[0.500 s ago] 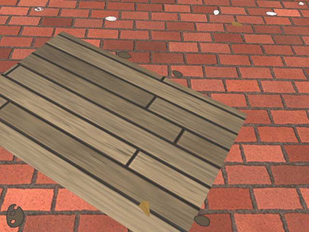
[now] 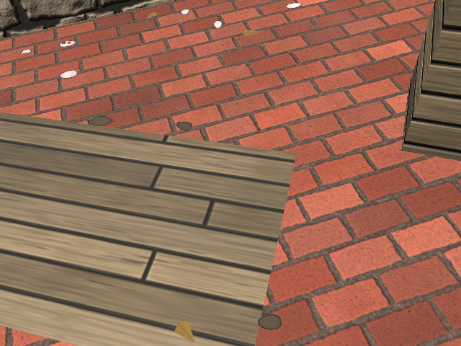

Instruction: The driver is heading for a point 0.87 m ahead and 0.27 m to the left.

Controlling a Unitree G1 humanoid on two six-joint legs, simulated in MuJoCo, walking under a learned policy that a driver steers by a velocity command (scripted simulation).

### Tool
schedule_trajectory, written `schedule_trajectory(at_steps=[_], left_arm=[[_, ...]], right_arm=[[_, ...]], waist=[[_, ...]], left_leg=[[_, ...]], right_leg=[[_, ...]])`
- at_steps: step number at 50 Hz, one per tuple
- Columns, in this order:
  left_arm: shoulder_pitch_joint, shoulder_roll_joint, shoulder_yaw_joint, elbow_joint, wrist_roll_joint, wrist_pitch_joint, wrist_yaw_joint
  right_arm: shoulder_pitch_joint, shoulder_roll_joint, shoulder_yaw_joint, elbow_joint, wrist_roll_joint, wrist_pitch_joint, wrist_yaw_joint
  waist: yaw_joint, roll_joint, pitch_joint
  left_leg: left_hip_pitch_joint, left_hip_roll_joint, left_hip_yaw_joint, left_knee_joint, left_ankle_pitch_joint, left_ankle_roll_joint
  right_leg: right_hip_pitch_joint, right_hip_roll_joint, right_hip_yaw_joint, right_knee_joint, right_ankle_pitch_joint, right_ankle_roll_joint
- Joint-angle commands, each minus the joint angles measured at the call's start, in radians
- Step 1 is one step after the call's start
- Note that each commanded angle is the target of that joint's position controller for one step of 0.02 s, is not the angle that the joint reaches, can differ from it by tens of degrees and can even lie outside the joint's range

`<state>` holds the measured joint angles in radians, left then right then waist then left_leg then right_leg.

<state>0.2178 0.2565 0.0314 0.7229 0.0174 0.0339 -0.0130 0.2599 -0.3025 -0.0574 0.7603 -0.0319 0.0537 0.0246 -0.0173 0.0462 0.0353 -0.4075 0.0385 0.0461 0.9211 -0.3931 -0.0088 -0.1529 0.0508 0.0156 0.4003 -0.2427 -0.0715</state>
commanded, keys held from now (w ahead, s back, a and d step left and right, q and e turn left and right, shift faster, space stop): w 0.86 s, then w+q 0.14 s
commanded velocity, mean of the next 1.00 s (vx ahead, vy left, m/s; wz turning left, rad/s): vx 0.43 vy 0.00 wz -0.03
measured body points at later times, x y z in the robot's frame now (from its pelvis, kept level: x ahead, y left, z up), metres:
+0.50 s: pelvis +0.17 +0.05 -0.01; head +0.18 +0.07 +0.44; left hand +0.19 +0.32 -0.15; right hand +0.29 -0.21 -0.11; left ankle +0.20 +0.13 -0.75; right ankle +0.05 -0.07 -0.67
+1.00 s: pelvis +0.45 +0.02 -0.02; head +0.48 +0.02 +0.43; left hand +0.60 +0.27 -0.13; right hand +0.42 -0.23 -0.17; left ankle +0.27 +0.14 -0.66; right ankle +0.53 -0.04 -0.75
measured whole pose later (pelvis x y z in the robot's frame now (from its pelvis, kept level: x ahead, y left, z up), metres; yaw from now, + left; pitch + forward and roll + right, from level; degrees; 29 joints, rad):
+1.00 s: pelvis +0.45 +0.02 -0.02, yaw +2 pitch +0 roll +0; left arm 0.09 0.24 0.03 0.84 0.04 -0.07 -0.01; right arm 0.40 -0.23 -0.03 0.98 0.00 -0.06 0.00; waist -0.05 0.01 0.07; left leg -0.20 -0.03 -0.01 1.07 -0.41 0.09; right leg -0.39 0.03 -0.12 0.55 -0.17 -0.10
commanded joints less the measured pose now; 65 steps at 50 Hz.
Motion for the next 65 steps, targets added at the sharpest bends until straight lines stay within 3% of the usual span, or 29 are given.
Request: schedule_trajectory(at_steps=[1, 5, 14, 17, 19, 20, 21, 22, 23, 24, 26, 29, 34, 37, 39, 42, 44, 45, 46, 47, 48, 49, 50, 51, 52, 56, 62, 65], left_arm=[[0.049, 0.14, 0.03, -0.014, -0.002, -0.031, 0.007], [0.108, 0.155, 0.036, 0.027, -0.001, -0.066, 0.006], [0.195, 0.168, 0.043, 0.104, 0.003, -0.099, 0.008], [0.175, 0.183, 0.047, 0.119, 0.002, -0.105, 0.007], [0.153, 0.171, 0.041, 0.127, 0.0, -0.107, 0.006], [0.14, 0.131, 0.026, 0.113, 0.0, -0.111, 0.004], [0.178, 0.043, 0.005, 0.072, -0.014, -0.115, 0.003], [0.159, 0.128, 0.025, 0.09, 0.014, -0.108, 0.007], [0.138, 0.137, 0.03, 0.093, 0.014, -0.106, -0.002], [0.119, 0.126, 0.026, 0.099, 0.01, -0.108, -0.013], [0.127, 0.103, 0.02, 0.117, 0.02, -0.092, -0.022], [0.094, 0.082, 0.014, 0.118, 0.025, -0.075, -0.032], [-0.117, 0.056, 0.0, 0.053, 0.023, -0.071, -0.035], [-0.223, 0.032, -0.015, 0.024, 0.016, -0.076, -0.037], [-0.266, 0.038, -0.016, 0.01, 0.013, -0.078, -0.034], [-0.243, 0.06, -0.008, 0.013, 0.014, -0.084, -0.023], [-0.08, 0.096, 0.011, 0.066, 0.015, -0.094, -0.007], [0.085, 0.12, 0.024, 0.117, 0.023, -0.105, 0.004], [0.25, 0.198, 0.047, 0.145, 0.048, -0.112, 0.02], [0.244, 0.269, 0.066, 0.141, 0.057, -0.105, 0.018], [0.178, 0.202, 0.058, 0.131, 0.014, -0.098, 0.009], [0.08, 0.14, 0.04, 0.123, 0.006, -0.101, 0.008], [0.037, 0.092, 0.03, 0.124, 0.008, -0.111, 0.005], [0.025, 0.072, 0.025, 0.132, 0.009, -0.119, 0.009], [0.023, 0.053, 0.019, 0.145, 0.005, -0.126, 0.014], [0.079, 0.072, 0.026, 0.177, -0.006, -0.156, 0.016], [0.147, 0.064, 0.021, 0.211, -0.002, -0.153, 0.023], [0.201, 0.079, 0.023, 0.233, -0.002, -0.148, 0.033]], right_arm=[[-0.036, -0.097, -0.027, -0.047, -0.009, -0.026, 0.023], [-0.081, -0.076, -0.024, -0.041, -0.006, -0.042, 0.024], [-0.207, -0.045, -0.008, -0.078, 0.001, -0.076, 0.02], [-0.165, -0.049, -0.009, -0.08, 0.005, -0.087, 0.013], [0.02, -0.069, -0.024, -0.017, 0.0, -0.101, -0.007], [0.187, -0.139, -0.044, 0.021, -0.014, -0.114, -0.024], [0.3, -0.273, -0.07, 0.035, -0.021, -0.119, -0.027], [0.247, -0.208, -0.054, 0.044, 0.002, -0.112, -0.02], [0.137, -0.148, -0.037, 0.021, 0.01, -0.109, -0.013], [0.069, -0.096, -0.023, 0.01, 0.01, -0.114, -0.007], [0.04, -0.05, -0.005, 0.018, 0.013, -0.129, -0.01], [0.097, -0.059, -0.005, 0.061, 0.024, -0.15, -0.01], [0.177, -0.04, 0.004, 0.123, 0.028, -0.15, -0.01], [0.211, -0.046, 0.006, 0.152, 0.027, -0.152, -0.015], [0.232, -0.056, 0.005, 0.173, 0.023, -0.151, -0.021], [0.216, -0.07, 0.003, 0.193, 0.018, -0.146, -0.03], [0.195, -0.086, 0.0, 0.2, 0.01, -0.138, -0.035], [0.185, -0.088, 0.001, 0.201, 0.015, -0.133, -0.034], [0.195, -0.05, 0.014, 0.171, 0.023, -0.134, -0.03], [0.338, 0.065, 0.034, 0.162, 0.056, -0.13, -0.024], [0.26, -0.066, 0.002, 0.179, 0.029, -0.121, -0.035], [0.18, -0.063, -0.004, 0.157, 0.031, -0.125, -0.03], [0.15, -0.036, 0.002, 0.156, 0.031, -0.127, -0.026], [0.141, -0.025, 0.0, 0.162, 0.02, -0.116, -0.02], [0.159, -0.012, 0.001, 0.168, 0.007, -0.101, -0.011], [0.084, 0.021, 0.0, 0.141, 0.004, -0.066, 0.01], [-0.133, 0.04, 0.012, 0.064, 0.008, -0.069, 0.027], [-0.234, 0.051, 0.024, 0.025, 0.002, -0.072, 0.034]], waist=[[0.035, -0.169, 0.021], [0.051, -0.157, 0.043], [0.086, -0.134, 0.088], [0.045, -0.134, 0.08], [-0.048, -0.072, 0.006], [-0.123, 0.045, -0.104], [-0.123, 0.281, -0.198], [-0.086, 0.138, -0.129], [-0.031, 0.051, -0.029], [-0.006, 0.01, 0.006], [0.025, 0.034, 0.014], [0.032, 0.028, 0.01], [-0.001, 0.016, 0.056], [-0.025, 0.023, 0.067], [-0.032, 0.024, 0.074], [0.002, 0.027, 0.058], [0.073, 0.036, -0.034], [0.145, 0.012, -0.124], [0.19, -0.084, -0.253], [0.1, -0.305, -0.361], [0.109, -0.124, -0.289], [0.071, -0.097, -0.133], [0.051, -0.073, -0.06], [0.032, -0.089, -0.027], [0.007, -0.109, -0.014], [-0.01, -0.103, 0.013], [0.024, -0.099, 0.065], [0.055, -0.102, 0.074]], left_leg=[[-0.196, 0.011, -0.025, 0.032, 0.102, -0.003], [-0.252, 0.02, -0.026, -0.043, 0.153, -0.01], [-0.176, 0.019, -0.013, -0.281, 0.165, 0.015], [-0.013, -0.005, 0.009, -0.353, 0.154, 0.051], [0.3, -0.059, 0.029, -0.453, 0.174, 0.077], [0.507, 0.079, -0.142, -0.527, 0.038, 0.12], [0.693, 0.352, -0.616, -0.685, -0.207, 0.22], [0.584, 0.361, -0.757, -0.757, -0.303, 0.244], [0.484, 0.326, -0.61, -0.74, -0.284, 0.23], [0.405, 0.273, -0.497, -0.752, -0.153, 0.21], [0.343, 0.191, -0.33, -0.778, 0.083, 0.174], [0.344, 0.164, -0.226, -0.788, 0.357, 0.191], [0.37, 0.122, -0.119, -0.803, 0.558, 0.198], [0.377, 0.115, -0.085, -0.799, 0.631, 0.188], [0.417, 0.138, -0.086, -0.795, 0.669, 0.187], [0.501, 0.174, -0.08, -0.718, 0.873, 0.174], [0.525, 0.165, -0.075, -0.502, 1.109, 0.15], [0.445, 0.131, -0.056, -0.303, 1.043, 0.135], [0.243, 0.078, -0.029, -0.009, 0.695, 0.126], [-0.116, -0.108, -0.006, 0.345, -0.123, 0.092], [-0.179, -0.065, -0.122, 0.401, -0.089, 0.112], [-0.189, -0.02, -0.127, 0.364, 0.016, 0.116], [-0.161, 0.016, -0.119, 0.315, 0.076, 0.113], [-0.128, 0.036, -0.116, 0.279, 0.1, 0.107], [-0.089, 0.047, -0.112, 0.256, 0.115, 0.096], [-0.16, 0.067, -0.088, 0.216, 0.197, 0.072], [-0.252, 0.057, -0.018, -0.055, 0.4, 0.052], [-0.235, 0.036, 0.05, -0.199, 0.421, 0.072]], right_leg=[[0.126, -0.229, 0.281, -0.286, -0.187, -0.114], [0.157, -0.247, 0.275, -0.31, -0.176, -0.139], [0.11, -0.278, 0.249, -0.286, -0.101, -0.17], [0.05, -0.285, 0.228, -0.229, 0.039, -0.147], [-0.056, -0.215, 0.146, -0.019, 0.279, -0.099], [-0.161, -0.134, 0.055, 0.272, 0.273, -0.06], [-0.439, 0.034, -0.05, 0.613, -0.168, -0.006], [-0.525, 0.018, 0.065, 0.745, -0.254, -0.024], [-0.54, -0.05, 0.081, 0.771, -0.16, -0.039], [-0.511, -0.087, 0.067, 0.74, -0.083, -0.037], [-0.454, -0.126, 0.034, 0.685, -0.011, -0.012], [-0.476, -0.134, -0.005, 0.679, 0.046, 0.022], [-0.565, -0.14, -0.06, 0.485, 0.172, 0.062], [-0.498, -0.113, -0.093, 0.303, 0.249, 0.055], [-0.46, -0.096, -0.102, 0.223, 0.258, 0.035], [-0.381, -0.063, -0.102, 0.159, 0.191, -0.015], [-0.187, -0.008, -0.106, 0.125, 0.104, -0.055], [0.032, -0.016, -0.092, 0.066, 0.137, -0.081], [0.293, -0.232, 0.131, 0.06, 0.021, -0.124], [0.515, -0.514, 0.618, -0.042, -0.052, -0.249], [0.407, -0.468, 0.639, -0.107, -0.121, -0.221], [0.251, -0.429, 0.453, -0.142, -0.098, -0.185], [0.137, -0.384, 0.334, -0.186, 0.001, -0.153], [0.069, -0.345, 0.242, -0.208, 0.059, -0.119], [0.016, -0.313, 0.166, -0.231, 0.108, -0.095], [0.005, -0.295, 0.015, -0.278, 0.226, -0.08], [0.062, -0.25, -0.155, -0.275, 0.386, -0.049], [0.14, -0.274, -0.201, -0.252, 0.483, -0.044]])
